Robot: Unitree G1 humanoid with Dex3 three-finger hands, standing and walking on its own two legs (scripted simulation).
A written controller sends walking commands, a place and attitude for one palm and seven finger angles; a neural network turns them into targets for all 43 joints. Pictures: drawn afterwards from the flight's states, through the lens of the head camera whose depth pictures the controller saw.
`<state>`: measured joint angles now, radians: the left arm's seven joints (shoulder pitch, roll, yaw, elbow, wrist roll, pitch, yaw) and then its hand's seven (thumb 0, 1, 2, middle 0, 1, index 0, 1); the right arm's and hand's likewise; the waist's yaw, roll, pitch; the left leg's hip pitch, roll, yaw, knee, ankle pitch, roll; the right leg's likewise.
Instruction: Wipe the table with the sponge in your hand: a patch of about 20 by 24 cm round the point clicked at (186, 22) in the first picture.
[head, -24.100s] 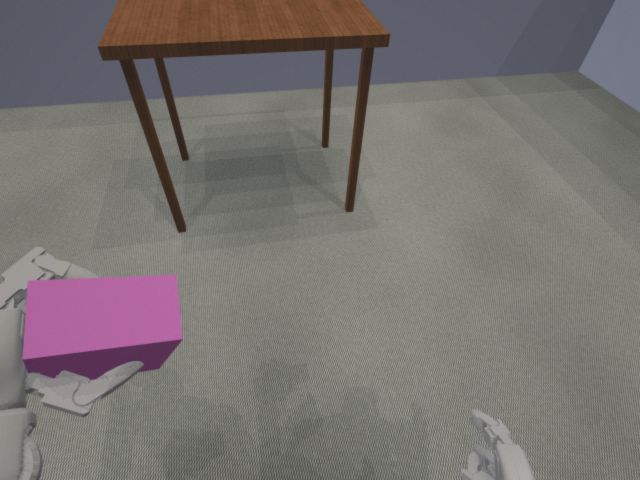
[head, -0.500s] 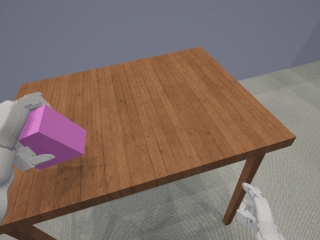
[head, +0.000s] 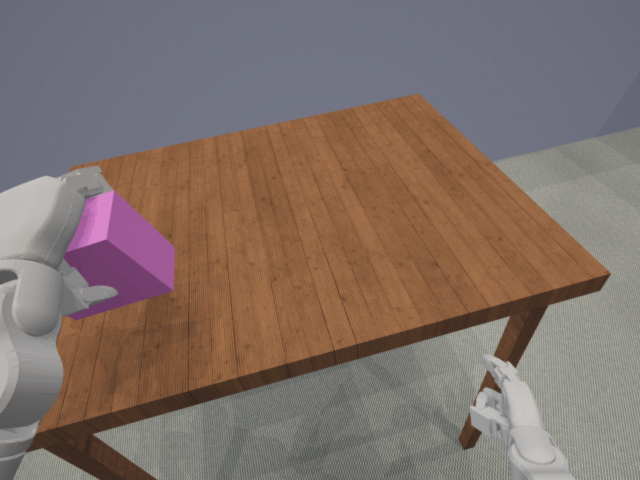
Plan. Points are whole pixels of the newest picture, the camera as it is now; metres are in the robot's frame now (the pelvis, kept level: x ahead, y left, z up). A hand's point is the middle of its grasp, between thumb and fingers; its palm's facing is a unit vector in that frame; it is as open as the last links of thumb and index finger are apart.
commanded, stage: turn the palm down, sponge in hand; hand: left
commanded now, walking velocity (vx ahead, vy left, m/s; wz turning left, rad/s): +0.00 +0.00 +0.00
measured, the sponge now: (105, 268) +0.25 +0.29 +0.18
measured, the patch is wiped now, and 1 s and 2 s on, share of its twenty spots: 0.00 0.00 0.00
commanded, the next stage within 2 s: move the sponge above the wiping area in 0.50 s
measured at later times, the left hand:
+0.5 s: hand (112, 259) +0.24 +0.26 +0.21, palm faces +0.24 -0.07 -0.97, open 10.2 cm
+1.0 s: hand (113, 263) +0.25 +0.27 +0.19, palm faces +0.16 -0.05 -0.99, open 10.2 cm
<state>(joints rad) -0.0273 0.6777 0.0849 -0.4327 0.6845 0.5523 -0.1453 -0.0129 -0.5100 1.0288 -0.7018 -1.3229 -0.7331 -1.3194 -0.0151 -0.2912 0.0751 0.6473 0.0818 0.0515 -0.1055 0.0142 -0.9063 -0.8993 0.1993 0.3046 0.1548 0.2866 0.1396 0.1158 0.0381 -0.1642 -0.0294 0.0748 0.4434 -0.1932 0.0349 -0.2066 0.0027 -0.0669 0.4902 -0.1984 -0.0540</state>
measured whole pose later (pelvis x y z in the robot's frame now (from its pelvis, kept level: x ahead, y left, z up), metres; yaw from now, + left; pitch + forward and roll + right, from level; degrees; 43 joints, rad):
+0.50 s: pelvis +0.00 -0.02 +0.00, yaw +0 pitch -6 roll +2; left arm -0.02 0.65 0.03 -0.38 0.73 0.51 -0.14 -0.01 -0.51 1.03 -0.70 -1.32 -0.73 -1.32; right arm -0.03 -0.28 0.08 0.65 0.07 0.03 -0.09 0.01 -0.91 -0.90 0.20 0.30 0.20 0.31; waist 0.15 0.14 0.04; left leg -0.17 0.00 0.07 0.46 -0.20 0.00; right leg -0.21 0.03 -0.07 0.50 -0.20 -0.09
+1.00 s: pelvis +0.01 -0.02 +0.00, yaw +0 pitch -5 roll +1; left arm 0.00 0.66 0.04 -0.32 0.76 0.48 -0.15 -0.01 -0.51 1.03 -0.70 -1.32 -0.73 -1.32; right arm -0.01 -0.29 0.07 0.65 0.06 0.01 -0.09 0.01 -0.91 -0.90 0.20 0.30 0.26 0.34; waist 0.14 0.13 0.04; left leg -0.16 0.00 0.07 0.46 -0.21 0.00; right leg -0.20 0.03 -0.07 0.50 -0.21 -0.08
